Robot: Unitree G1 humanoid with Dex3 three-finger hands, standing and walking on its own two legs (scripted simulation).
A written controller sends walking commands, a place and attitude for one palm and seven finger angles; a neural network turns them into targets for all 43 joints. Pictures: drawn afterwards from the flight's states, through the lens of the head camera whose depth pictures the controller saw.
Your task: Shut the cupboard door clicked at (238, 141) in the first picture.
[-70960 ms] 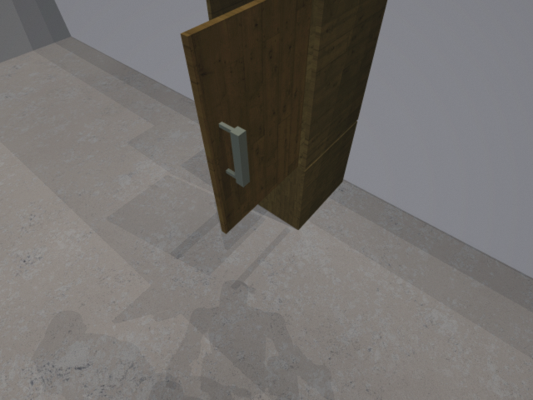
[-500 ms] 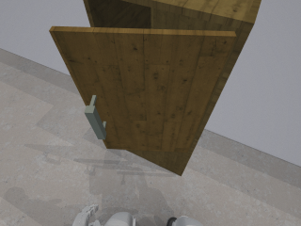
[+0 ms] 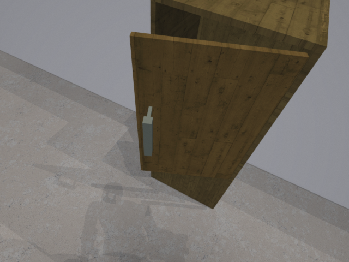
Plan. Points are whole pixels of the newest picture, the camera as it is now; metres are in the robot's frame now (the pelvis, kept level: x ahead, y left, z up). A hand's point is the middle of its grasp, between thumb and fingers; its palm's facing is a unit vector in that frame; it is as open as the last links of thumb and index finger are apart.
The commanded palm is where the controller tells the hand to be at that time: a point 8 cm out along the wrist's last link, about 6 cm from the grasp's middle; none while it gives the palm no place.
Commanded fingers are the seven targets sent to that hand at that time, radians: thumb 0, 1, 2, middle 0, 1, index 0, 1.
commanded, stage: come to a stop and stand still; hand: left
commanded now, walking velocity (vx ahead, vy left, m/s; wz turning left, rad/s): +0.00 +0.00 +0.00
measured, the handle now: (149, 132) +0.47 +0.12 -0.04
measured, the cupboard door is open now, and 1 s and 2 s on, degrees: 23 23 23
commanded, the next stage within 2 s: look again from close up in 0.70 s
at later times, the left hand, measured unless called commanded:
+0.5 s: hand out of the picture -0.06 +0.14 -0.18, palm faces +0.00 -0.99 -0.17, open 7.3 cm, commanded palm none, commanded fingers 0.00 0.90 0.90 -0.20 -0.30 -0.20 -0.30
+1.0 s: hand out of the picture -0.06 +0.14 -0.19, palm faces +0.02 -0.98 -0.17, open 7.4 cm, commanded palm none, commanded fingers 0.00 0.90 0.90 -0.20 -0.30 -0.20 -0.30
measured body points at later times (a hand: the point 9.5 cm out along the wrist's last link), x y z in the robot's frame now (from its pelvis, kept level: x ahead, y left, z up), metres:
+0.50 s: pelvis -0.05 -0.01 +0.00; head -0.05 -0.01 +0.45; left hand -0.06 +0.19 -0.16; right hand -0.10 -0.22 -0.16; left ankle +0.01 +0.06 -0.74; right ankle -0.09 -0.12 -0.74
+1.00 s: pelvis -0.04 -0.01 -0.01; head -0.02 -0.02 +0.44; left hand -0.06 +0.19 -0.17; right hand -0.04 -0.23 -0.17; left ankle +0.01 +0.06 -0.74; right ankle -0.09 -0.12 -0.74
